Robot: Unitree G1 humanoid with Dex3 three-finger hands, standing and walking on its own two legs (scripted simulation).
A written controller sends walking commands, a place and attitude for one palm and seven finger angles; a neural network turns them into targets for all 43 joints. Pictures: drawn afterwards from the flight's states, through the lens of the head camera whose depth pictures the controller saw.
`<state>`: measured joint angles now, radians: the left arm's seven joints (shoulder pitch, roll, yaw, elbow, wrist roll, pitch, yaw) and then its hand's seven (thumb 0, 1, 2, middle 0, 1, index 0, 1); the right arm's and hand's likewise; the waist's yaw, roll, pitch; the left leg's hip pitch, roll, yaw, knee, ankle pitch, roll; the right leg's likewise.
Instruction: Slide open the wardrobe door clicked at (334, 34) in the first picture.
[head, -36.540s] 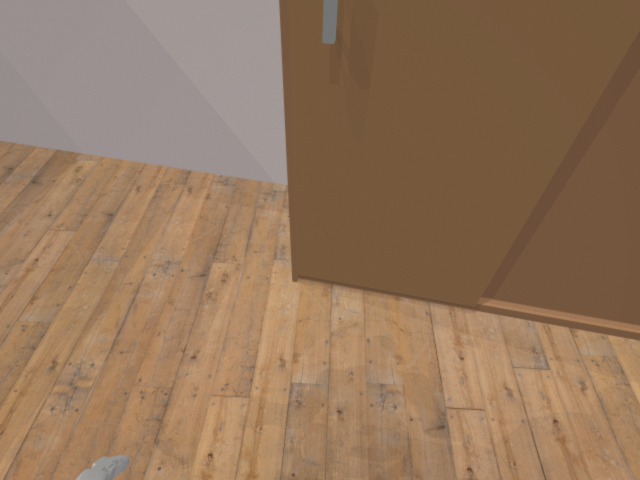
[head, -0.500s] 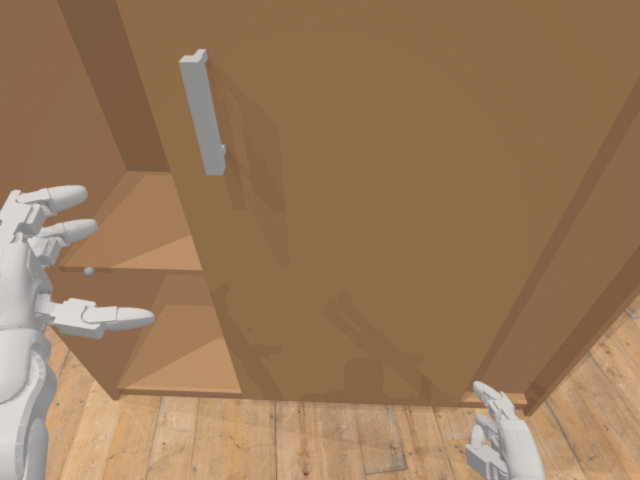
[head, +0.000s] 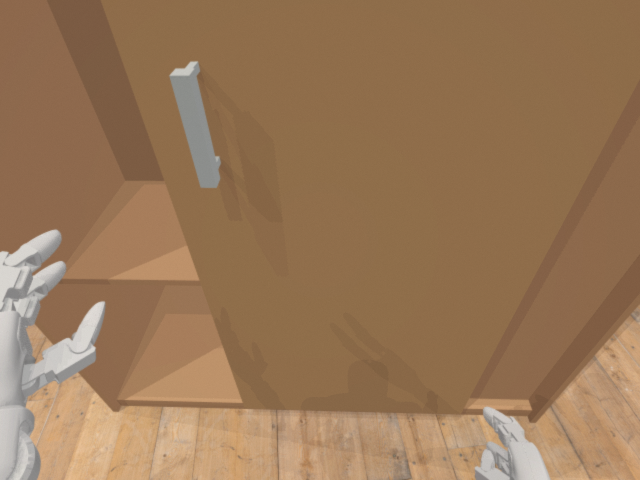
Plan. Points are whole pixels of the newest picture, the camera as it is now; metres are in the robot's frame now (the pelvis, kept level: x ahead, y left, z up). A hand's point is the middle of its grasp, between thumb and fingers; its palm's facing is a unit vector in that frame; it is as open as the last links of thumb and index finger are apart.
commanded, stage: draw the hand back to the body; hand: left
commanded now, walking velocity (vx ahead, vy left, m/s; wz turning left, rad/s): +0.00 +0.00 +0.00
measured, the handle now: (201, 126) +0.48 +0.23 +0.24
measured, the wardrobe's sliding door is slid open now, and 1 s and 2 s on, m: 0.42 0.42 0.42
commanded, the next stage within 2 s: step back with the hand held close in 0.42 s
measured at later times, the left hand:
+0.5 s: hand (85, 358) +0.17 +0.25 +0.16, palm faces +0.48 -0.80 -0.36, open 7.5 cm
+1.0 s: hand (32, 369) +0.16 +0.29 +0.16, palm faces +0.45 -0.75 -0.48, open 7.4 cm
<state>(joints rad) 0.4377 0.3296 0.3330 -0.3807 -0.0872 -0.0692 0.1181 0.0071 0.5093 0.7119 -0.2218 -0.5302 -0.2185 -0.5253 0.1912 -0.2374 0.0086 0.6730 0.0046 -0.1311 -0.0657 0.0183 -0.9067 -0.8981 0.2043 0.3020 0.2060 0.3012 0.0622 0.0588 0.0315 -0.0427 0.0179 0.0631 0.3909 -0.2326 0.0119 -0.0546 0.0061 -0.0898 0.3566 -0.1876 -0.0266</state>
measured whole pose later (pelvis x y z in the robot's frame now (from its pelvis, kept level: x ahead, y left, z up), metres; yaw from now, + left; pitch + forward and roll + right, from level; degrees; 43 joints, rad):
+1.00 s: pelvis -0.04 +0.02 -0.01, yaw -1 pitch -1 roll +0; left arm 0.53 0.42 0.42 -0.46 -0.04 -0.14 0.16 0.02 0.89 0.90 -0.21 -0.31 -0.21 -0.30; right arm 0.20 -0.23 0.02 0.57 0.01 -0.03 -0.10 0.02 -0.91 -0.90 0.20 0.30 0.20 0.30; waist 0.02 0.01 0.00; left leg -0.30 -0.01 0.09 0.54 -0.23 0.05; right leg -0.33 -0.02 -0.04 0.53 -0.20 0.00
